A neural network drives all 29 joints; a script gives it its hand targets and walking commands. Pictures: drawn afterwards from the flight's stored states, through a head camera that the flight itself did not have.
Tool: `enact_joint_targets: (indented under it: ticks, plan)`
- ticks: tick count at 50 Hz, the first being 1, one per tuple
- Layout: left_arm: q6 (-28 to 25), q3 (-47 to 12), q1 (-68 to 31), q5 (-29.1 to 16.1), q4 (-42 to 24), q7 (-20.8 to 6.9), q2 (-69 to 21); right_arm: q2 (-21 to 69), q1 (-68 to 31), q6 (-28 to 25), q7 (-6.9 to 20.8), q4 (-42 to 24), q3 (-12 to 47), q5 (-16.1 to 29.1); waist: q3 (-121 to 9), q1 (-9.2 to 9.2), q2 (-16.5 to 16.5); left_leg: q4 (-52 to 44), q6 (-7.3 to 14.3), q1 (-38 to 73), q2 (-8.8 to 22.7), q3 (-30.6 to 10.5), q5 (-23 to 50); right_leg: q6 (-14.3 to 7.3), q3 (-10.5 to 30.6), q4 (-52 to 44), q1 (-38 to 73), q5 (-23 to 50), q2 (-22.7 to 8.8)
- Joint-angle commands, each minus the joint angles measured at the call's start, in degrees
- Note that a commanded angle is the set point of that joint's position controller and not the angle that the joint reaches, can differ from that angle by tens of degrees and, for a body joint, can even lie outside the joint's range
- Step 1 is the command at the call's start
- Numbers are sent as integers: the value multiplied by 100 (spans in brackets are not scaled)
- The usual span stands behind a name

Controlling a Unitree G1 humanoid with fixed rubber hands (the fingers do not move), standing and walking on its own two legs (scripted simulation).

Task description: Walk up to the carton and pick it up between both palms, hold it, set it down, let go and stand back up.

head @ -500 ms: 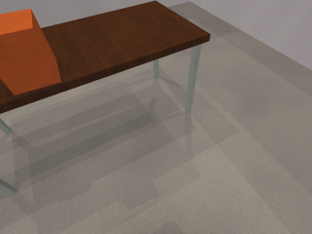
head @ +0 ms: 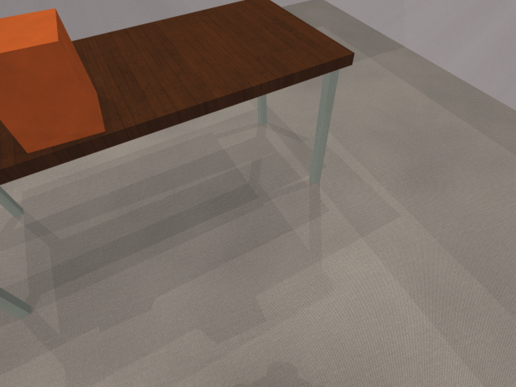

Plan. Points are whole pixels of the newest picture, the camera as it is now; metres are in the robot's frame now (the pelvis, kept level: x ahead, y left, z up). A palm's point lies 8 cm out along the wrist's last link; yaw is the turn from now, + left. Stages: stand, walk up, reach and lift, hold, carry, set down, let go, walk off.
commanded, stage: walk up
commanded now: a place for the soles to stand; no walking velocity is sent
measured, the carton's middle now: (41, 81) +0.80 +0.61 +0.05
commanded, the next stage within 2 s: none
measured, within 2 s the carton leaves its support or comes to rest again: neither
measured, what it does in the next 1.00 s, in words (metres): steps to the left, turning left: left foot, then right foot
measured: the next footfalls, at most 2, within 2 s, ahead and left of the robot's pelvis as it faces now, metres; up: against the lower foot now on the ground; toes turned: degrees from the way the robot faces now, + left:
left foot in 0.28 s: +0.12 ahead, +0.25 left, +0.00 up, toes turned +19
right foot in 0.56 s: +0.26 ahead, +0.04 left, +0.00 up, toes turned +13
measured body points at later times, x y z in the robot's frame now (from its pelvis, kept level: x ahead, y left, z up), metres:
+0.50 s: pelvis +0.10 +0.12 -0.02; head +0.10 +0.13 +0.43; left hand +0.11 +0.40 -0.15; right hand +0.19 -0.13 -0.15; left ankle +0.08 +0.24 -0.74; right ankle +0.13 +0.01 -0.70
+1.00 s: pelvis +0.23 +0.27 -0.04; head +0.24 +0.29 +0.41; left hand +0.09 +0.52 -0.17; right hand +0.47 +0.10 -0.14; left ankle +0.26 +0.41 -0.74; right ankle +0.22 +0.06 -0.69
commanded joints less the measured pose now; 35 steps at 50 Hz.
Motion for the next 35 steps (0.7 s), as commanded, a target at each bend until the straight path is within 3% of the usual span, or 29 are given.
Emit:
enact_joint_targets:
  ticks: [1, 2, 3, 4, 7, 8, 9, 10, 11, 12, 13, 14, 15, 16, 17, 19, 20, 22, 24, 25, 26, 27, 28, 29, 30, 31, 33, 35]
  plan:
    - [-184, 520, 774, 351, -195, 291, 1458, -880, -526, 167, 201, -981, -446, -442, 779, 434, -224, 2878, -90, -3050, 761, -210, -938, -1763, 2646, -1608, 581, -1929, -3284]
    - [-251, 506, 547, 341, -200, 301, 1363, -869, -360, 176, 249, -993, -494, -402, 848, 260, -73, 2998, -79, -2946, 880, -391, -639, -1634, 2267, -1563, 297, -1740, -3085]
    - [-303, 510, 255, 328, -254, 294, 1339, -750, -98, 175, 297, -993, -512, -345, 732, 102, -312, 2946, -79, -2785, 941, -467, -514, -1455, 1754, -1551, 312, -1619, -2869]
    - [-332, 515, 81, 324, -298, 275, 1337, -638, 27, 176, 349, -954, -514, -323, 705, 56, -564, 2817, -95, -2562, 932, -409, -329, -1323, 1277, -1575, 281, -1419, -2635]
    - [-341, 535, -100, 294, -370, 164, 1345, -516, -234, 147, 517, -1125, -549, -237, 832, 128, -1126, 1963, -93, -2174, 950, -57, -219, -1282, 334, -1367, 44, -1080, -2329]
    - [-330, 530, -141, 298, -388, 132, 1310, -534, -241, 117, 550, -1137, -553, -188, 812, 127, -1017, 1627, -38, -1846, 861, 117, -232, -1223, 28, -1194, -35, -1001, -2172]
    - [-316, 554, -169, 320, -452, 111, 1432, -508, -132, 81, 585, -1141, -572, -170, 636, 82, -1145, 1369, 37, -1330, 805, 290, -190, -1214, -148, -1055, -230, -1131, -2147]
    - [-293, 544, -171, 320, -472, 100, 1394, -585, -66, 35, 600, -1107, -585, -124, 729, 78, -950, 1288, 104, -914, 649, 577, -83, -1183, -287, -971, -547, -1211, -2085]
    - [-259, 571, -256, 323, -511, 87, 1550, -588, 137, -23, 614, -1105, -610, -92, 625, -45, -1033, 1143, 165, -358, 507, 823, 33, -1180, -386, -746, -858, -1385, -2110]
    - [-217, 570, -423, 307, -566, 79, 1576, -706, 495, -87, 608, -987, -662, -62, 530, -245, -737, 814, 218, 295, 366, 1054, 289, -1115, -555, -346, -1236, -1640, -2041]
    - [-171, 510, -383, 308, -566, 49, 1396, -980, 1095, -149, 554, -796, -751, -30, 266, -548, 81, 664, 276, 1059, 55, 1199, 229, -945, -926, 706, -1485, -1376, -1725]
    - [-120, 388, -157, 241, -629, -25, 1083, -1238, 1711, -184, 453, -573, -844, -43, -63, -793, 1118, 144, 491, 1401, -181, 943, -286, -674, -1325, 2518, -1501, -1012, -1154]
    - [-83, 185, -182, 73, -1053, -156, 667, -1751, 1783, -194, 372, -687, -900, -86, 138, -834, 2497, -1276, 1117, 1182, 990, -1884, -1701, -288, -1057, 4178, -2610, -2421, -364]
    - [-13, 258, -342, -82, -1343, -181, 928, -2022, 1451, -89, 312, -763, -876, 94, 219, -781, 2098, -2478, 1771, 499, 1741, -3773, -3215, -193, -54, 4649, -2786, -2769, -304]
    - [-2, 296, -496, -81, -1351, -206, 1141, -2034, 1031, -57, 240, -900, -844, 135, 608, -614, 1397, -2602, 1876, 317, 1929, -3812, -3433, -204, 366, 4965, -2941, -2206, -600]
    - [-121, 290, -142, -125, -1240, -237, 1051, -1927, 653, -51, 119, -1103, -775, -26, 617, -418, 810, -1847, 1969, 260, 1837, -2869, -2065, -173, 386, 4899, -2901, -1577, -869]
    - [-184, 305, 60, -87, -1219, -237, 1110, -1719, 427, -71, 116, -1157, -683, -94, 584, -240, 589, -1655, 1882, -158, 1745, -2444, -1590, -163, 476, 4419, -2459, -1430, -975]
    - [-256, 339, 277, -79, -1302, -252, 1036, -1458, 198, -124, 171, -1206, -559, -139, 488, -55, 681, -1536, 1685, -693, 1561, -1874, -838, -132, 493, 3406, -1683, -1576, -913]
    - [-276, 320, 328, -96, -1433, -256, 906, -1370, 186, -140, 195, -1236, -500, -164, 448, -57, 681, -1232, 1654, -656, 1439, -1515, 194, -107, 285, 2359, -1401, -1518, -741]
    - [-310, 323, 574, -114, -1447, -246, 849, -1416, 34, -130, 210, -1310, -502, -179, 260, 69, 576, -868, 1555, -767, 1266, -1164, 517, -144, 175, 1787, -933, -1081, -641]
    - [-357, 341, 928, -95, -1413, -222, 855, -1390, -134, -106, 242, -1306, -462, -152, 52, 257, 375, -413, 1343, -1016, 963, -855, 454, -190, -56, 1122, -178, -294, -418]
    - [-390, 415, 1458, -60, -1298, -186, 926, -1266, -238, -63, 295, -1347, -386, -98, -204, 492, 60, 112, 1107, -1475, 617, -488, -229, -168, -412, 599, 774, 389, -170]
    - [-385, 510, 1839, 45, -1251, -134, 1105, -972, -242, -36, 343, -1468, -289, -47, -202, 670, -528, 934, 777, -2286, 179, -237, -1167, -223, 135, 405, 1530, 86, -448]
    - [-368, 586, 1967, 245, -1360, -51, 1657, -517, -192, -33, 389, -1712, -156, -37, -162, 755, -1638, 2658, 289, -3007, -436, 345, -1667, -678, 2458, -916, 1500, -2258, -1995]
    - [-265, 662, 1581, 265, -1461, 51, 1971, -921, -152, 108, 369, -1772, -298, -165, 485, 570, -1107, 3554, 98, -3141, -224, -11, -1781, -1293, 4114, -1910, 476, -3937, -3062]
    - [-233, 637, 1103, 187, -1523, 111, 1887, -1184, -136, 211, 395, -1734, -390, -236, 1061, 358, -685, 3840, 8, -3239, 64, -232, -1484, -1597, 4194, -1937, 87, -3888, -3207]
    - [-331, 470, 726, 170, -1644, 104, 1635, -1130, -269, 177, 419, -1736, -392, -211, 1573, 323, -643, 3917, -177, -3527, 320, -340, -876, -1629, 2936, -1585, 4, -2068, -2873]
    - [-427, 380, 529, 192, -1572, 71, 1473, -1010, -73, 99, 467, -1682, -403, -202, 1205, 158, -850, 3420, -218, -3049, 461, -430, -601, -1479, 1878, -1277, 142, -372, -2597]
